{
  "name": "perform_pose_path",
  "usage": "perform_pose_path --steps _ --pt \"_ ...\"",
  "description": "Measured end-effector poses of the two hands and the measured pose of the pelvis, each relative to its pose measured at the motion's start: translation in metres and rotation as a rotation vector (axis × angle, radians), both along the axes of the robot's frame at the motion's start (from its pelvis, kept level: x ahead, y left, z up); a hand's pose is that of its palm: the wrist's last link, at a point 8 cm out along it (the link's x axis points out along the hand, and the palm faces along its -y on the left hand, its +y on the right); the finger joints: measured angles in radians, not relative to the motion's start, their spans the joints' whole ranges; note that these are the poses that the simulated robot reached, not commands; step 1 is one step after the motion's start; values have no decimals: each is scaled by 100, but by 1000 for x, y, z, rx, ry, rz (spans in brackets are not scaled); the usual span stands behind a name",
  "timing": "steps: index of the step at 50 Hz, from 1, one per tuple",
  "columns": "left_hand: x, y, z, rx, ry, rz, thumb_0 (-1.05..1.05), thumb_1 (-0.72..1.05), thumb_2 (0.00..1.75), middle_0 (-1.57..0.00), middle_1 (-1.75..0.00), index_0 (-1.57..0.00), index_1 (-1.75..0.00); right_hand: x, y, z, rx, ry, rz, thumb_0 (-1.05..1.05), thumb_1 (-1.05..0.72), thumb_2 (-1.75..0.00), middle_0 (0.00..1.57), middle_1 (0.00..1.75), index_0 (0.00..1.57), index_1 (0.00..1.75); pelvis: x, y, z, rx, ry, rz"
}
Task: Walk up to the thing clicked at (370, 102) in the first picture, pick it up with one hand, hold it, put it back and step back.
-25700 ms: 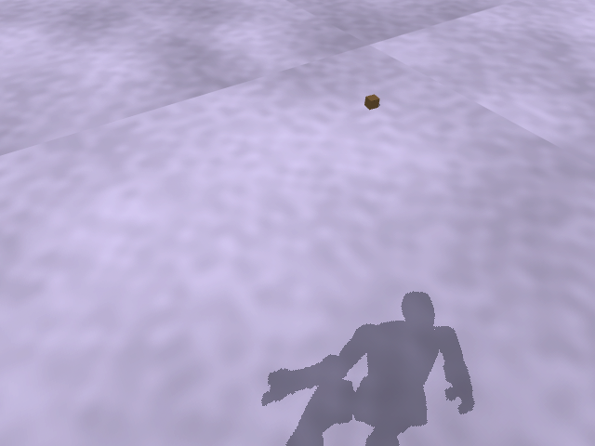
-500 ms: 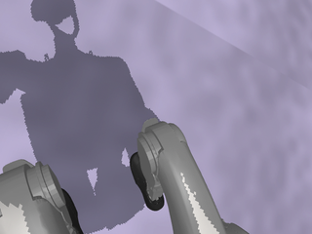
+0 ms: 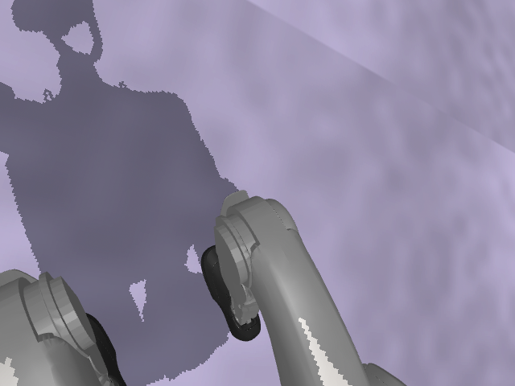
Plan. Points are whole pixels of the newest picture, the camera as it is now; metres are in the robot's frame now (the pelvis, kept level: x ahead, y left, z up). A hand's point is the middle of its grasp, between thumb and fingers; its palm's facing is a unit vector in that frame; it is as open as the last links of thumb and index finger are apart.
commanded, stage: open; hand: left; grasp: from above
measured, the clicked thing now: out of the picture +0.43 +0.34 -0.28
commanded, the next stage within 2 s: withdraw in 0.92 s
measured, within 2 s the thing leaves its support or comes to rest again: neither
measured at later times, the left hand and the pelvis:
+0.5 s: hand out of the picture +0.43 +0.32 -0.25, palm faces -0.24 -0.37 -0.90, open 12.2 cm; pelvis +0.00 +0.00 +0.01, yaw +0 degrees
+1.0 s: hand out of the picture +0.43 +0.32 -0.25, palm faces -0.25 -0.36 -0.90, open 12.8 cm; pelvis +0.00 +0.00 +0.01, yaw -1 degrees
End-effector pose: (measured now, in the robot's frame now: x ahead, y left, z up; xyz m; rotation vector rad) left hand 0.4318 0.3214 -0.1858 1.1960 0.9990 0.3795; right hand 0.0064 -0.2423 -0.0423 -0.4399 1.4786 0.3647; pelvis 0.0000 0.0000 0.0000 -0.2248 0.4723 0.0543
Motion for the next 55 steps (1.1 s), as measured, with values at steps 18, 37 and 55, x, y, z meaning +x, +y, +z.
perform_pose_path --steps 18,37,55 --pt "2 4 -7 8 5 9 0 -12 65 -49 -64 -49 -64 3 0 11 -10 6 27 0 -91 -90 20 30 20 30 1 2 4 -11 1 1" --pt "-1 6 -3 17 18 -5 0 -31 86 -32 -82 -31 -83 1 4 15 -13 -13 19 0 -90 -90 20 30 20 30 -2 3 7 -18 -4 1" --pt "1 3 -5 11 11 3 0 -34 94 -27 -89 -25 -90 -2 3 21 -21 4 17 0 -90 -89 20 30 20 30 -2 2 11 -20 0 0"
